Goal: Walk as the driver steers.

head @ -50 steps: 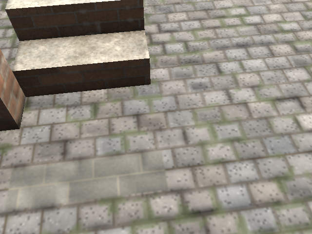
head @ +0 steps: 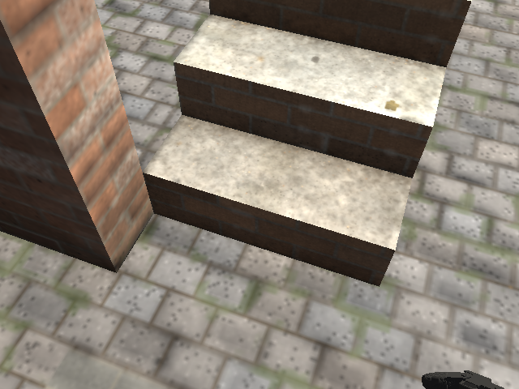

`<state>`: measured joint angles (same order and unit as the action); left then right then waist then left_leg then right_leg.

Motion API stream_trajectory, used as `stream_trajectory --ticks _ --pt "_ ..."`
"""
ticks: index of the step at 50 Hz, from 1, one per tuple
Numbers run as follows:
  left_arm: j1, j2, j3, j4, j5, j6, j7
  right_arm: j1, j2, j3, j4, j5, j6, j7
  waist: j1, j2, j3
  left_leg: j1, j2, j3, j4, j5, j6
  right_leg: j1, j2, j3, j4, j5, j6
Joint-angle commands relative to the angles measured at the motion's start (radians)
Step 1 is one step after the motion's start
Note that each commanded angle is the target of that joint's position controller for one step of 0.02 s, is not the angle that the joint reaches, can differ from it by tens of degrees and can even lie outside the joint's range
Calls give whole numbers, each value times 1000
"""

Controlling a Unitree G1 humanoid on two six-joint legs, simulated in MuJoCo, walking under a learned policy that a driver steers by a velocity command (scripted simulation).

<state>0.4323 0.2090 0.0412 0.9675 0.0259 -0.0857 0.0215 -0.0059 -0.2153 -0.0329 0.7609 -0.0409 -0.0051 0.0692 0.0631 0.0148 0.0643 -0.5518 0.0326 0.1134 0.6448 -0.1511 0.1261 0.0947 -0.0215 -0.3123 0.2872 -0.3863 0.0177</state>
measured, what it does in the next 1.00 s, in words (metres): walks ahead, turning left: left foot, then right foot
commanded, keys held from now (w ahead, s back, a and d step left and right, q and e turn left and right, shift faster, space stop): w+q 0.50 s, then w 0.34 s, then e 0.16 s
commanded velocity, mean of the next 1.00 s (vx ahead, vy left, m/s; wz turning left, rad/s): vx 0.42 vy -0.08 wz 0.39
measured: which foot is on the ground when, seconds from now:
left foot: up 0.00-0.02, down 0.04-0.62, up 0.64-0.96, down 0.98-1.00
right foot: down 0.00-0.06, up 0.08-0.56, down 0.58-0.98, up 1.00-1.00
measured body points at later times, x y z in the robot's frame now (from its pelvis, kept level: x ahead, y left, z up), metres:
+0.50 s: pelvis +0.28 +0.04 +0.01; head +0.31 +0.07 +0.46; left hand +0.45 +0.31 -0.08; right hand +0.30 -0.25 -0.11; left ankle +0.14 +0.07 -0.73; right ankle +0.51 -0.05 -0.69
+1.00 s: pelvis +0.50 +0.04 +0.00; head +0.51 +0.06 +0.45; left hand +0.38 +0.26 -0.15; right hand +0.75 -0.11 -0.10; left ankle +0.49 +0.13 -0.73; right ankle +0.53 -0.01 -0.73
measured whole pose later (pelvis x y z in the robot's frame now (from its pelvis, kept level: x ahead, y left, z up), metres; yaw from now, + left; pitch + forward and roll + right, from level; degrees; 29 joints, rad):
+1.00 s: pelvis +0.50 +0.04 +0.00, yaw +21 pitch +1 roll -2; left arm 0.39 0.23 0.02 0.95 0.01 -0.01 0.01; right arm 0.06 -0.21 0.03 0.83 -0.05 -0.03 -0.05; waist 0.04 0.01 0.02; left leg -0.33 0.01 0.02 0.56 -0.24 0.06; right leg -0.27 0.13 -0.08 0.49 -0.26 -0.09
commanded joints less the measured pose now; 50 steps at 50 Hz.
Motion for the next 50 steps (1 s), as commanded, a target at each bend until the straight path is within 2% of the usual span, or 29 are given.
stream_trajectory --ticks 1,2,3,4,5,7,10,12,15,20,22,24,26,28,29,30,31,32,33,34,35,38,42,43,45,46,48,49,50 --pt "35 206 45 -27 0 18 13 109 -105 -37 -24 -1 -16 -17 -97 -119 -71 186 -111 61 -71 -131 65 9 -264 49 268 1071 -117" --pt "27 209 44 -38 -2 27 11 273 -136 -56 31 -9 -25 -29 -166 -79 -167 413 -131 33 -144 -101 99 -94 -242 29 498 965 -92" --pt "35 154 29 -89 -14 23 2 413 -238 -89 56 -23 -26 -48 -210 54 -295 740 97 -291 -182 -304 180 -417 -197 24 830 583 -50" --pt "-20 113 25 -167 -11 10 -18 380 -320 -107 38 11 -15 -58 -158 229 -345 906 320 -834 -351 -309 289 -786 19 152 1121 -152 3" --pt "-185 178 32 -204 0 -6 -26 394 -303 -103 39 12 -4 -68 -199 60 -267 868 303 -778 -407 -240 266 -910 -24 311 1121 -77 -9" --pt "-168 151 21 -178 -23 -23 -33 292 -203 -79 50 26 -13 -78 -108 -43 -92 599 229 -524 -429 10 200 -808 -110 328 922 80 -21" --pt "-128 126 16 -164 30 27 -39 250 -163 -60 58 43 -49 -77 -40 -28 -78 463 131 -404 -452 228 175 -671 -115 333 813 96 8" --pt "-162 113 12 -185 31 46 -44 282 -193 -68 90 55 -71 -71 -33 -11 -58 426 95 -367 -472 244 168 -675 -104 321 745 140 19" --pt "-320 131 14 -240 21 51 -41 349 -190 -66 121 56 -74 -68 -81 3 -6 448 78 -380 -503 237 135 -767 -85 313 575 287 23" --pt "-490 123 2 -295 16 38 -56 440 -205 -68 158 47 -82 -77 -141 51 -14 540 72 -400 -466 295 93 -777 -37 314 377 444 9" --pt "-552 116 -6 -325 9 34 -52 479 -180 -62 172 40 -76 -87 -164 35 -4 594 84 -423 -441 329 92 -799 -29 320 311 464 2" --pt "-590 121 -12 -354 7 28 -46 483 -201 -67 174 36 -77 -98 -162 49 10 610 99 -449 -417 372 84 -759 -15 328 241 456 -11" --pt "-532 140 -9 -344 8 21 -38 443 -201 -65 172 37 -91 -100 -119 63 -5 591 102 -446 -375 458 52 -627 0 332 165 432 -34" --pt "-345 187 13 -276 11 4 -22 421 -214 -64 175 28 -99 -89 -55 54 -97 581 74 -418 -197 709 13 -388 47 302 158 342 -70" --pt "-202 205 17 -211 31 11 -23 358 -235 -69 124 40 -110 -117 -34 -47 -73 543 110 -419 -57 943 -25 -339 69 239 101 443 -100" --pt "-115 203 21 -199 46 8 -10 370 -216 -56 114 52 -122 -122 1 -29 -168 443 84 -417 116 850 -39 -139 -5 281 147 569 -137" --pt "-64 276 54 -177 41 23 -15 519 -187 -48 121 81 -112 -119 -23 -245 -351 126 -21 -338 439 415 -126 257 -195 505 275 959 -276" --pt "-19 208 50 -166 6 47 -25 483 -195 -39 122 75 -104 -126 29 -265 -468 39 -159 -227 737 -471 -137 310 -341 671 215 1381 -398" --pt "-48 173 35 -170 -2 37 -31 418 -186 -36 116 47 -87 -132 5 -42 -399 -3 -112 -239 789 -457 -109 198 -328 624 183 1219 -403" --pt "-139 138 22 -178 4 32 -23 382 -162 -27 111 25 -83 -125 -31 32 -302 10 -60 -232 729 -398 -91 55 -299 572 119 1012 -377" --pt "-160 119 15 -168 -1 31 -9 328 -146 -22 94 10 -76 -117 -49 44 -218 32 -31 -223 657 -375 -73 -77 -269 533 64 897 -352" --pt "-185 131 11 -155 1 34 -6 324 -123 -16 91 -13 -49 -109 -93 -32 -136 159 -30 -175 552 -309 -74 -336 -193 455 -42 723 -325" --pt "-183 132 3 -136 22 45 -20 234 -77 18 69 9 -39 -121 -96 -79 -134 261 -1 -78 173 -295 -81 -399 -113 368 -52 663 -274" --pt "-105 120 -4 -107 17 18 -17 201 -41 37 88 -4 -25 -111 -62 0 -126 249 -39 -87 160 -220 -100 -345 -218 495 -51 896 -241" --pt "-95 131 -8 -77 -5 7 -4 250 -55 35 108 4 -8 -114 -104 -37 -206 302 -28 -129 59 -150 -99 -249 -202 481 14 999 -170" --pt "-100 194 14 -60 -26 35 0 207 -85 30 62 9 -23 -118 -123 -148 -208 314 -34 -86 29 -158 -87 -261 -92 411 42 808 -173" --pt "-177 152 8 -100 -15 63 -9 205 -134 23 64 3 -23 -124 -153 -116 -157 457 -28 -83 -126 -77 -63 -454 -41 420 94 463 -153" --pt "-194 106 -5 -125 -23 60 -8 234 -170 16 62 -13 -25 -134 -170 -16 -149 573 111 -222 -220 -57 -26 -596 -18 424 168 296 -114" --pt "-160 44 -17 -157 -34 57 -5 246 -246 2 41 -21 -23 -138 -151 180 -159 621 385 -496 -354 107 71 -700 90 330 391 -72 -62"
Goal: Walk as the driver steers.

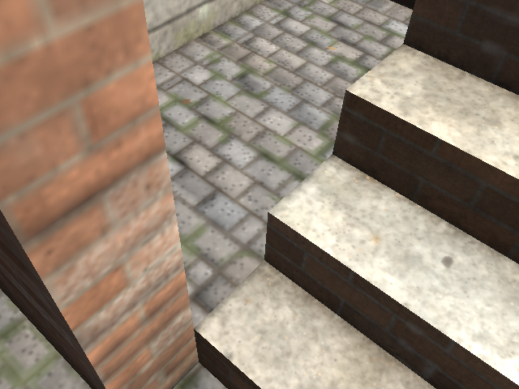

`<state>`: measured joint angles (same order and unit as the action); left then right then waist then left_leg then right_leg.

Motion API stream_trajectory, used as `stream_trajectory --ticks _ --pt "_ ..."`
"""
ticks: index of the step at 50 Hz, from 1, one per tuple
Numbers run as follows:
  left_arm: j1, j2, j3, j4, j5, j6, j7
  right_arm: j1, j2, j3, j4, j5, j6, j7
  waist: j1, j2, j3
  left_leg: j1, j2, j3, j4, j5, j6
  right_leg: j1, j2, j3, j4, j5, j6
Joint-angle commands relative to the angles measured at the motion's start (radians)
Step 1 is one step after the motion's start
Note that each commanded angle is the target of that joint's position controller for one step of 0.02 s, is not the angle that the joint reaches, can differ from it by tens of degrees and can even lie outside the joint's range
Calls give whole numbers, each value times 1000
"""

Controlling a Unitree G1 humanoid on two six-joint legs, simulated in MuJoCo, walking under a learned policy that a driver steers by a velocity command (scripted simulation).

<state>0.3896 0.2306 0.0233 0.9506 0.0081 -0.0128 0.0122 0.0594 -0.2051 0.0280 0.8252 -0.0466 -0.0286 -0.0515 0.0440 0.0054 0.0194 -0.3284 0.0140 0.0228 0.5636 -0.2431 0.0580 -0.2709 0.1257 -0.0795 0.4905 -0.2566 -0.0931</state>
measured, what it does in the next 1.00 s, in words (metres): steps on the spot, turning right: right foot, then left foot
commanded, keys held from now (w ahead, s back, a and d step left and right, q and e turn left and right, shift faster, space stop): e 1.00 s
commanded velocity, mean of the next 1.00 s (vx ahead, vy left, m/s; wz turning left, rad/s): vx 0.06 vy -0.01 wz -0.51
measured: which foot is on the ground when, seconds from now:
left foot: down 0.00-0.28, up 0.30-0.80, down 0.82-1.00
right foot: up 0.00-0.26, down 0.28-0.82, up 0.84-1.00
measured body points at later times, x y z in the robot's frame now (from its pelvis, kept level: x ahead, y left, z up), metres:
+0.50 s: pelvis +0.01 -0.06 +0.01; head +0.04 -0.09 +0.45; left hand +0.18 +0.18 -0.10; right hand +0.04 -0.34 -0.14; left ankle +0.01 +0.08 -0.63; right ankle +0.01 -0.14 -0.73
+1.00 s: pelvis -0.02 +0.02 +0.01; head +0.02 +0.04 +0.46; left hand +0.21 +0.21 -0.13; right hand -0.06 -0.28 -0.07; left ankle +0.02 +0.09 -0.73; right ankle -0.12 -0.07 -0.62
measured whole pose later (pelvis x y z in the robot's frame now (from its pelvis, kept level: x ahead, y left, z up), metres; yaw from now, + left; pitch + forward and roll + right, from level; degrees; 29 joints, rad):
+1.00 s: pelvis -0.02 +0.02 +0.01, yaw -34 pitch -1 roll -1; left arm 0.25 0.31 0.11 0.76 0.02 0.08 -0.02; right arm 0.21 -0.24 -0.04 0.70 -0.02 0.03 -0.06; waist 0.03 -0.07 0.07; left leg -0.18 -0.02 0.06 0.43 -0.24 0.07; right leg -0.52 0.11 0.09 1.26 -0.36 0.04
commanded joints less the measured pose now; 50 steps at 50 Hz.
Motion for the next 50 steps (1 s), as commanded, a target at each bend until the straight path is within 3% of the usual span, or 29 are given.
stream_trajectory --ticks 1,2,4,5,7,9,10,11,13,14,15,16,17,18,19,20,23,28,34,38,40,41,42,43,44,45,46,47,50 --pt "-66 117 29 -118 1 1 18 176 -284 -81 -17 2 15 -14 -135 196 -74 223 527 -463 -296 471 281 -281 -35 57 426 -362 64" --pt "-40 155 46 -104 14 16 18 133 -221 -73 -31 21 16 -9 -87 93 -47 170 454 -365 -292 524 288 -240 -82 107 535 -307 78" --pt "4 124 56 -89 27 32 28 30 -149 -65 -48 22 4 0 -12 86 2 114 317 -170 -293 461 193 -210 -121 112 564 -206 113" --pt "0 127 65 -99 23 43 14 21 -122 -58 -52 11 3 -7 -7 138 1 126 273 -96 -269 523 168 -206 -121 102 585 -171 125" --pt "-38 88 60 -128 12 49 -7 23 -112 -60 -55 3 13 -9 -13 146 -34 148 219 13 -209 581 139 -183 -113 61 510 -157 145" --pt "-98 49 46 -167 0 55 -17 54 -136 -73 -46 12 16 -11 -38 149 -40 153 227 31 -177 512 127 -140 -129 40 347 -130 140" --pt "-91 31 39 -186 12 46 -20 94 -130 -74 -25 11 23 -17 -38 201 -79 125 196 61 -143 429 127 -53 -116 2 310 -101 127" --pt "-51 24 38 -172 23 32 -16 106 -142 -78 -27 21 28 -23 -32 184 -77 108 213 59 -113 355 127 -14 -96 -37 248 -80 115" --pt "-11 40 44 -159 26 15 1 103 -142 -85 -32 17 35 -18 -7 91 -52 17 194 88 27 219 60 101 -58 -64 82 39 93" --pt "3 79 53 -167 31 -1 13 122 -138 -89 -32 14 42 -10 -2 -43 -20 -63 165 123 181 66 -6 130 -108 71 -71 127 69" --pt "33 243 89 -203 41 -11 21 161 -71 -70 -85 2 56 -2 -35 -334 -33 -269 43 141 484 -374 -114 210 -453 524 -107 740 -28" --pt "45 299 102 -218 24 -10 14 132 -71 -59 -101 8 74 -9 13 -272 -140 -249 4 -5 618 -382 -128 178 -567 642 -161 869 -215" --pt "-8 268 100 -225 22 1 13 93 -93 -67 -96 10 80 -10 -1 -167 -77 -259 21 -47 682 -318 -132 116 -520 593 -165 687 -249" --pt "-82 215 87 -232 21 13 17 74 -112 -76 -86 10 81 -6 -25 -106 -14 -264 33 -61 684 -249 -127 70 -438 483 -144 556 -217" --pt "-134 167 72 -241 18 23 14 81 -119 -82 -81 15 80 0 -47 -96 -11 -252 30 -48 687 -215 -129 66 -375 417 -112 576 -169" --pt "-152 153 70 -247 11 32 11 107 -127 -87 -75 8 83 3 -56 -116 -25 -235 27 -36 694 -188 -134 75 -338 365 -94 632 -147" --pt "-104 154 74 -231 7 31 12 125 -109 -88 -80 11 91 2 -45 -110 -85 -236 -7 -27 698 -163 -130 148 -313 363 -60 686 -134" --pt "-73 174 84 -222 14 31 17 92 -106 -85 -129 29 87 8 -16 -131 -89 -257 -22 -31 570 -177 -126 188 -314 449 -66 586 -146" --pt "-111 186 95 -244 25 51 6 90 -108 -86 -175 31 81 1 -10 -147 -71 -125 -53 -39 382 -212 -102 94 -289 566 -111 370 -128" --pt "-159 193 104 -255 24 63 -8 169 -127 -96 -179 48 69 -5 -31 -178 -68 41 -83 -70 150 -229 -75 48 -252 630 -131 274 -87" --pt "-195 169 99 -268 2 65 -9 254 -129 -99 -151 46 56 -16 -76 -153 -69 203 -90 -57 -114 -123 -52 -27 -194 617 -113 145 -25" --pt "-178 137 94 -265 -6 65 -7 253 -165 -107 -148 32 47 -28 -73 -14 -17 265 13 -167 -293 -109 -26 -149 -107 536 7 -118 40" --pt "-66 54 79 -262 3 65 2 238 -236 -112 -174 25 47 -32 -19 233 -62 330 322 -442 -337 -105 35 -268 45 283 358 -312 103" --pt "-125 167 103 -276 31 65 14 154 -288 -123 -209 17 60 -18 -47 247 24 7 432 -495 -407 12 175 -290 59 146 639 -366 132" --pt "-134 184 110 -272 41 66 13 102 -218 -108 -215 13 61 -10 -8 156 67 -101 369 -438 -397 88 197 -209 4 190 811 -305 119" --pt "-114 197 115 -254 39 68 -5 25 -175 -96 -221 23 56 -6 36 55 92 -108 273 -289 -364 107 160 -204 -9 206 842 -196 113" --pt "-108 197 116 -242 18 76 -23 -27 -159 -92 -234 14 48 -1 52 62 77 -36 196 -188 -333 167 129 -221 -18 192 842 -126 119" --pt "-98 183 114 -235 12 79 -35 -10 -162 -95 -234 17 41 -8 32 100 53 50 175 -146 -312 242 132 -255 -18 167 861 -98 128" --pt "-148 154 100 -253 7 84 -47 124 -165 -100 -191 27 25 -10 -35 104 -3 262 186 -115 -265 386 154 -320 -24 151 786 -101 158"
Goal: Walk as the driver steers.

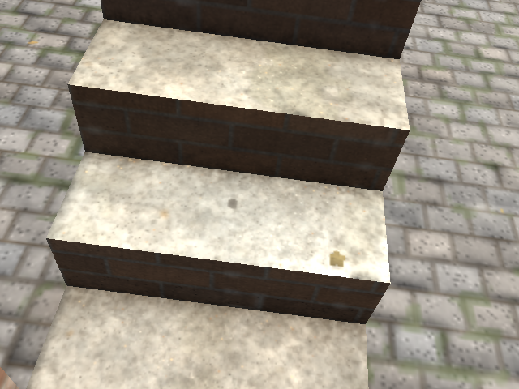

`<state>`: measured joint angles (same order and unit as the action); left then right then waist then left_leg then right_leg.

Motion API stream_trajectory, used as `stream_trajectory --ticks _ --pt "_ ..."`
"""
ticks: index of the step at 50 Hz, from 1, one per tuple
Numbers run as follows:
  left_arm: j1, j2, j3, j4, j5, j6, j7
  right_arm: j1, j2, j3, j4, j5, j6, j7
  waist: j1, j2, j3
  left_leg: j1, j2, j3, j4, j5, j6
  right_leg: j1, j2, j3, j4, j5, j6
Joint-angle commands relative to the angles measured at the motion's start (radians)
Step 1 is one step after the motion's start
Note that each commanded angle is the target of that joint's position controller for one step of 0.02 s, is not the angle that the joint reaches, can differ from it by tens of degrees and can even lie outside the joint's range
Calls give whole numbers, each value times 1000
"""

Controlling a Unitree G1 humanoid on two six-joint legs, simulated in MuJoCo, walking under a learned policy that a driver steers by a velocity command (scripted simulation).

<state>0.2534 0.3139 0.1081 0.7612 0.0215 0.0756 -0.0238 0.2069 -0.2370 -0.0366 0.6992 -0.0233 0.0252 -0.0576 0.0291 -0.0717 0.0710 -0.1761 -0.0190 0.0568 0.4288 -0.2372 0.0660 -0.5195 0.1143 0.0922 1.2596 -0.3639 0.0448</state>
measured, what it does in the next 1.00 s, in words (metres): steps on the spot: right foot, then left foot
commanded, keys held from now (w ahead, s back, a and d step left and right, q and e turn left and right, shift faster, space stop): e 0.24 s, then no key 0.76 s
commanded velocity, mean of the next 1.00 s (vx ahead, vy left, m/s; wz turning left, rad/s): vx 0.00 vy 0.00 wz -0.28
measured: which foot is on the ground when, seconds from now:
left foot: down 0.00-0.34, up 0.36-0.70, down 0.72-1.00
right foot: up 0.00-0.32, down 0.34-1.00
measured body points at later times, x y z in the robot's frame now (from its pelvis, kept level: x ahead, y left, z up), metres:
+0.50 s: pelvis -0.07 -0.03 +0.00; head -0.05 -0.06 +0.45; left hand +0.13 +0.19 -0.09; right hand -0.07 -0.31 -0.14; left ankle -0.03 +0.10 -0.69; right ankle -0.10 -0.10 -0.74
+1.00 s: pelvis -0.09 +0.00 +0.00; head -0.08 +0.00 +0.45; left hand +0.02 +0.23 -0.15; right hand -0.10 -0.25 -0.14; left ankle -0.07 +0.11 -0.74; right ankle -0.10 -0.10 -0.74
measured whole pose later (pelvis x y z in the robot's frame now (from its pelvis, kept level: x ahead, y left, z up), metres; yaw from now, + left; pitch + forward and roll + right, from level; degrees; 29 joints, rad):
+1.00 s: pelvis -0.09 +0.00 +0.00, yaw -14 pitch -2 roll +0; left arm 0.22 0.24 0.00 1.03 0.01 0.00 0.02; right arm 0.24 -0.20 0.00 1.00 -0.01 -0.01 -0.03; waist 0.01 -0.01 0.05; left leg -0.11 0.00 0.00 0.38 -0.22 0.01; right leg -0.14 0.06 0.03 0.36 -0.17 -0.04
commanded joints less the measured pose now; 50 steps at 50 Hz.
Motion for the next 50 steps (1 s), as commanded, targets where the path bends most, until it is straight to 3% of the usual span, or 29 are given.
stream_trajectory --ticks 1,5,11,13,15,16,17,18,19,21,23,26,30,33,35,36,37,38,39,40,50 --pt "-30 62 10 -73 -8 -1 -11 11 -139 -38 -51 3 -31 -5 -36 188 -62 161 232 -149 -122 408 153 -84 -17 -23 -30 -7 26" --pt "-56 52 -4 -93 -12 10 -14 57 -158 -45 -19 -5 -34 0 -58 211 -85 234 283 -158 -126 370 173 -44 -48 -44 -206 -77 24" --pt "-85 32 -29 -134 -15 7 -29 25 -191 -52 2 -13 -37 21 -62 223 -93 107 310 -92 -135 258 159 173 -85 -116 -487 -132 -31" --pt "-69 49 -28 -127 -10 -6 -21 22 -194 -53 11 -12 -28 29 -54 230 -115 75 312 -66 -99 293 143 233 -90 -133 -548 -146 -45" --pt "-8 32 -37 -106 -6 -22 -16 10 -199 -52 23 2 -16 35 -12 204 -127 6 286 -21 -33 303 101 356 -75 -153 -773 -3 -77" --pt "15 46 -38 -95 5 -32 -11 32 -193 -50 35 8 -11 38 4 150 -119 -76 264 10 19 227 40 447 -82 -117 -921 125 -94" --pt "30 105 -30 -93 23 -42 -3 55 -132 -35 26 1 -8 48 -1 -58 -116 -250 181 89 209 -19 -34 551 -262 136 -1047 72 -131" --pt "12 207 -14 -120 11 -48 3 7 -84 -18 -29 -2 -2 41 11 -232 -39 -386 23 79 314 -347 -94 409 -509 416 -1050 341 -266" --pt "17 146 -25 -99 14 -53 16 -35 -132 -27 -16 -6 14 41 27 -89 -18 -301 69 -41 455 -315 -94 333 -483 305 -1015 449 -316" --pt "-122 79 -52 -108 8 -53 29 28 -136 -32 28 14 20 52 -61 -58 -7 -263 65 -71 479 -183 -87 309 -352 150 -1016 419 -255" --pt "-136 62 -62 -104 -1 -63 40 79 -156 -41 70 -5 19 55 -67 -71 -49 -257 46 -57 506 -119 -91 386 -299 94 -989 554 -228" --pt "-94 49 -73 -73 -5 -75 39 78 -122 -31 90 6 25 56 -51 -28 -80 -223 46 -67 461 -117 -105 430 -305 76 -967 608 -226" --pt "-57 59 -76 -24 0 -76 42 46 -96 -18 103 12 27 46 -17 -56 -50 -168 39 -61 276 -150 -96 426 -302 114 -961 481 -228" --pt "-61 60 -78 8 3 -78 44 62 -89 -13 129 18 18 33 -17 -49 -59 -90 23 -55 136 -159 -80 409 -305 152 -940 439 -234" --pt "-91 51 -82 26 -7 -80 46 108 -67 -3 162 15 3 24 -56 -11 -72 49 34 -59 -71 49 -67 354 -285 149 -918 403 -197" --pt "-83 30 -91 35 -7 -88 45 115 -83 -2 174 6 -8 19 -56 19 -93 148 83 -118 -113 152 -59 301 -271 153 -919 353 -159" --pt "-67 12 -97 44 -5 -95 40 118 -111 -1 177 -2 -21 18 -40 55 -110 210 160 -191 -116 240 -46 261 -235 126 -909 285 -131" --pt "-27 5 -93 69 -10 -92 35 58 -143 -9 191 14 -25 25 16 152 -51 98 155 -180 -61 279 -24 300 -166 68 -973 235 -118" --pt "-46 32 -90 101 -5 -90 38 50 -97 0 192 19 -32 35 -21 122 -49 65 140 -165 -79 215 -30 352 -165 60 -963 236 -111" --pt "-58 36 -85 117 -6 -87 40 64 -85 4 207 17 -37 37 -33 127 -38 46 130 -157 -96 169 -39 370 -167 58 -949 245 -111" --pt "-29 11 -91 264 -9 -83 44 76 -64 14 297 15 -44 22 -25 83 -7 23 121 -159 -132 60 -27 352 -173 54 -973 219 -97"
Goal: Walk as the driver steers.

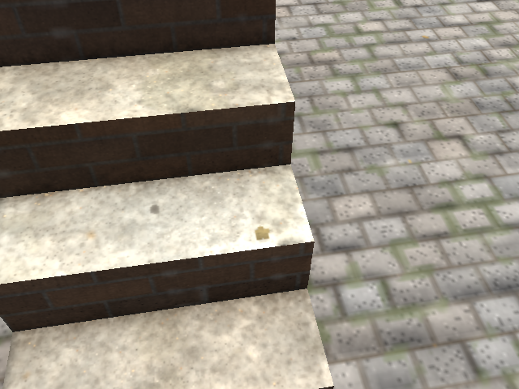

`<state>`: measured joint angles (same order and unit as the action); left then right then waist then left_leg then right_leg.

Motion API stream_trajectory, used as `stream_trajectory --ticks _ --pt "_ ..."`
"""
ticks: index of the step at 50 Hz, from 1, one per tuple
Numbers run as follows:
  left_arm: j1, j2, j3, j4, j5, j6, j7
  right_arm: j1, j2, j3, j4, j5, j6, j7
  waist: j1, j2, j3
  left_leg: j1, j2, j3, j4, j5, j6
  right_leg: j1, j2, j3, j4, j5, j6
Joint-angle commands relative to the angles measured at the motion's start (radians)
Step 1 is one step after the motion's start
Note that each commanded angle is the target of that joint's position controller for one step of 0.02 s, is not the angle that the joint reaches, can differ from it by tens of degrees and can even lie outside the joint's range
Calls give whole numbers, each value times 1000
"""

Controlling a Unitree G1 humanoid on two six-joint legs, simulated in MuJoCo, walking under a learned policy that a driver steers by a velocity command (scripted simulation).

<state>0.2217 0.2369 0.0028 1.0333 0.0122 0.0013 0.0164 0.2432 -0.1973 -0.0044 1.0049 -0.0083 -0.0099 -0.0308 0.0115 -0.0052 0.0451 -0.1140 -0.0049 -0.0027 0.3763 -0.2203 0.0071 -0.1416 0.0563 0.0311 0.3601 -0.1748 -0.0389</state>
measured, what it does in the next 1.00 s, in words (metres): walks ahead: left foot, then right foot 0.22 m higher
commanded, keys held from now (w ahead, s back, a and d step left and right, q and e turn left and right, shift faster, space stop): no key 0.02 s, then w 0.98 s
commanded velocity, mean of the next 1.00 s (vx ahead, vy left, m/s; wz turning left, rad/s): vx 0.37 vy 0.00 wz -0.01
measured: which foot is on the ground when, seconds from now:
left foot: down 0.00-0.32, up 0.34-0.70, down 0.72-1.00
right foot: down 0.00-0.70, up 0.72-0.98, down 1.00-1.00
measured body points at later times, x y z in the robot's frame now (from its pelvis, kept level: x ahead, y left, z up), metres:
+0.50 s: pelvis +0.09 -0.03 +0.00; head +0.09 -0.04 +0.45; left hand +0.04 +0.21 -0.14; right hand +0.15 -0.27 -0.15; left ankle +0.09 +0.10 -0.68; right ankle +0.03 -0.10 -0.75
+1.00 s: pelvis +0.29 -0.02 +0.00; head +0.31 +0.00 +0.45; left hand +0.46 +0.18 -0.13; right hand +0.16 -0.23 -0.14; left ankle +0.25 +0.05 -0.75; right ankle +0.36 -0.13 -0.51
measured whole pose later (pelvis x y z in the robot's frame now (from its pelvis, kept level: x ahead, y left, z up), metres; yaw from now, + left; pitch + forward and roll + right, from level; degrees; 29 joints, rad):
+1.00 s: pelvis +0.29 -0.02 +0.00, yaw +0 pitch +1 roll +1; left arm 0.07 0.13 -0.01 0.81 0.05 -0.01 0.00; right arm 0.53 -0.13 -0.01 1.18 -0.01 -0.09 -0.01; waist -0.01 -0.04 0.01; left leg -0.14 -0.06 0.10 0.36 -0.26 0.08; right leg -1.06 -0.08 -0.04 1.81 -0.28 -0.07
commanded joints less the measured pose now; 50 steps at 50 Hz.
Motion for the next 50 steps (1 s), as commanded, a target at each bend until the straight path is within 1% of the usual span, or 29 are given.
stream_trajectory --ticks 1,5,8,10,12,14,16,17,18,19,20,21,24,28,29,32,33,34,35,36,37,38,39,40,42,43,46,48,50 --pt "6 86 14 4 0 -9 5 41 -101 -17 -1 0 -10 -5 -7 14 19 -43 106 -100 -81 38 33 -25 -116 114 -74 28 -13" --pt "12 98 19 20 7 1 4 64 -134 -33 13 -5 2 -2 -14 51 41 -96 85 -140 -110 -399 74 -114 -50 69 1 -319 -34" --pt "-16 42 9 0 23 -9 -11 144 -153 -48 36 -5 5 0 -42 152 98 -72 216 -334 -231 -593 165 -258 3 -34 217 -292 -28" --pt "-17 48 12 -11 31 -27 -20 142 -158 -59 41 -7 -3 3 -31 148 101 -89 300 -409 -284 -532 212 -273 -49 -55 352 -236 -26" --pt "-9 54 17 -18 21 -42 -29 112 -159 -63 35 -12 -15 9 -9 129 92 -84 277 -352 -266 -441 203 -261 -64 -57 331 -274 -31" --pt "53 24 15 -1 14 -56 -29 58 -149 -66 24 -2 -19 13 38 127 94 -192 207 -243 -208 -383 167 -78 -41 -102 158 -185 -46" --pt "184 44 26 49 16 -68 -13 15 -117 -61 0 -4 -26 16 87 37 81 -351 111 -134 -16 -313 128 171 -28 -67 -2 -158 -55" --pt "293 120 44 65 27 -78 -2 -18 -50 -42 -32 0 -36 24 127 -164 30 -485 4 -8 273 -267 82 283 -244 261 -172 -377 -98" --pt "388 210 69 95 13 -73 -6 -37 -49 -40 -71 -15 -44 27 140 -278 49 -627 -59 60 478 -340 73 278 -422 559 -287 -534 -180" --pt "315 168 64 82 13 -69 -9 -42 -105 -54 -69 -34 -47 33 81 -127 117 -634 12 -20 622 -260 82 181 -429 556 -282 -562 -205" --pt "226 125 55 49 8 -75 -14 -29 -90 -53 -56 -29 -52 45 35 -62 135 -627 42 -34 658 -169 84 126 -384 470 -280 -504 -185" --pt "171 104 50 26 7 -84 -16 -4 -74 -50 -40 -21 -58 53 5 -49 122 -600 63 -30 658 -98 76 114 -335 377 -286 -385 -159" --pt "180 62 34 31 8 -108 -10 -24 -71 -55 -39 -31 -60 61 -10 -36 56 -552 61 25 641 19 40 141 -256 166 -248 88 -134" --pt "230 51 20 54 2 -110 -3 -158 -36 -40 -93 -20 -55 50 10 -69 42 -513 36 87 467 41 9 139 -221 46 -181 467 -140" --pt "265 44 18 63 14 -102 2 -88 -6 -31 -63 -16 -44 40 5 -139 -13 -438 7 130 526 -10 18 140 -219 20 -133 526 -156" --pt "251 43 8 59 13 -95 9 -117 -18 -25 -82 -13 -42 22 -15 -107 18 -310 -25 147 402 -29 63 61 -234 2 -35 795 -166" --pt "230 53 9 56 9 -93 9 4 -30 -32 -45 -14 -44 9 -68 -134 -36 -217 -58 158 435 -64 101 77 -253 17 75 1045 -178" --pt "190 80 17 42 2 -93 7 121 -53 -41 -10 -10 -53 1 -121 -117 -72 -111 -53 124 342 -16 123 56 -246 6 196 1098 -175" --pt "93 109 28 17 -24 -93 -1 285 -54 -51 37 -4 -64 -4 -230 -103 -114 83 -41 120 135 174 127 -23 -199 -10 391 1029 -164" --pt "-17 105 34 -19 -34 -106 -17 434 -104 -69 92 -13 -64 -14 -301 -38 -126 269 9 61 -2 254 136 -198 -118 -12 661 700 -131" --pt "-49 -21 13 -64 -14 -118 -25 435 -169 -72 111 -25 -66 -10 -223 203 -107 333 266 -269 -13 501 161 -455 21 -34 1105 -220 -93" --pt "201 -53 16 -29 -16 -105 -19 331 -184 -75 90 -14 -56 -4 -46 137 -136 256 384 -477 -61 457 257 -511 22 135 1196 -183 -93" --pt "203 -21 20 -24 12 -85 -22 193 -142 -73 55 7 -37 1 -18 131 -50 111 394 -503 -177 -189 326 -576 -38 38 1243 -151 -73" --pt "112 28 34 -61 42 -80 -33 123 -67 -53 37 8 -35 16 -4 65 79 -9 343 -487 -262 -475 310 -655 -67 0 1289 -137 -56" --pt "76 -19 28 -84 49 -58 -51 132 -18 -33 60 3 -50 16 31 23 132 -129 262 -352 -257 -428 252 -719 -106 -7 1343 -103 -32" --pt "28 -58 16 -112 41 -41 -53 183 -15 -29 92 6 -59 10 22 36 142 -160 247 -295 -251 -336 249 -772 -106 -35 1437 -106 -27" --pt "-99 -126 -14 -208 27 -19 -26 254 -29 -27 130 -4 -94 28 20 41 127 -186 231 -206 -226 -193 236 -977 -119 -64 1614 -153 -27" --pt "-233 -107 -28 -313 29 -20 -10 247 -34 -16 120 -7 -109 28 18 35 124 -215 214 -161 -260 -149 211 -1028 -140 -77 1541 -149 -34" --pt "-299 -62 -21 -379 48 -27 -21 243 -56 -15 105 -6 -114 7 17 1 93 -183 180 -120 -262 63 175 -990 -154 -103 1289 -83 -14"
Velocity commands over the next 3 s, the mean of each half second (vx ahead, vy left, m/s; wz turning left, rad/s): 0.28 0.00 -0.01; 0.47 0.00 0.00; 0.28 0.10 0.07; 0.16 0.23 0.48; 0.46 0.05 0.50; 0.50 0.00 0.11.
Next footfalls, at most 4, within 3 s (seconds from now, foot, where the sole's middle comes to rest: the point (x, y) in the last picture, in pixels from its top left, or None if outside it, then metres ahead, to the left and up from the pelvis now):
0.72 left None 0.29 0.06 -0.78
1.00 right None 0.37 -0.14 -0.56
1.22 right None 0.47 -0.17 -0.78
2.00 left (223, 337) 0.56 0.12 -0.58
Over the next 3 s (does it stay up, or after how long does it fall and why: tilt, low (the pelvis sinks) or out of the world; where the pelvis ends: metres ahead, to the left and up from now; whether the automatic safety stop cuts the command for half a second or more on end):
stays up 0.36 -0.05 -0.03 its command is cut before an obstacle after 1.2 s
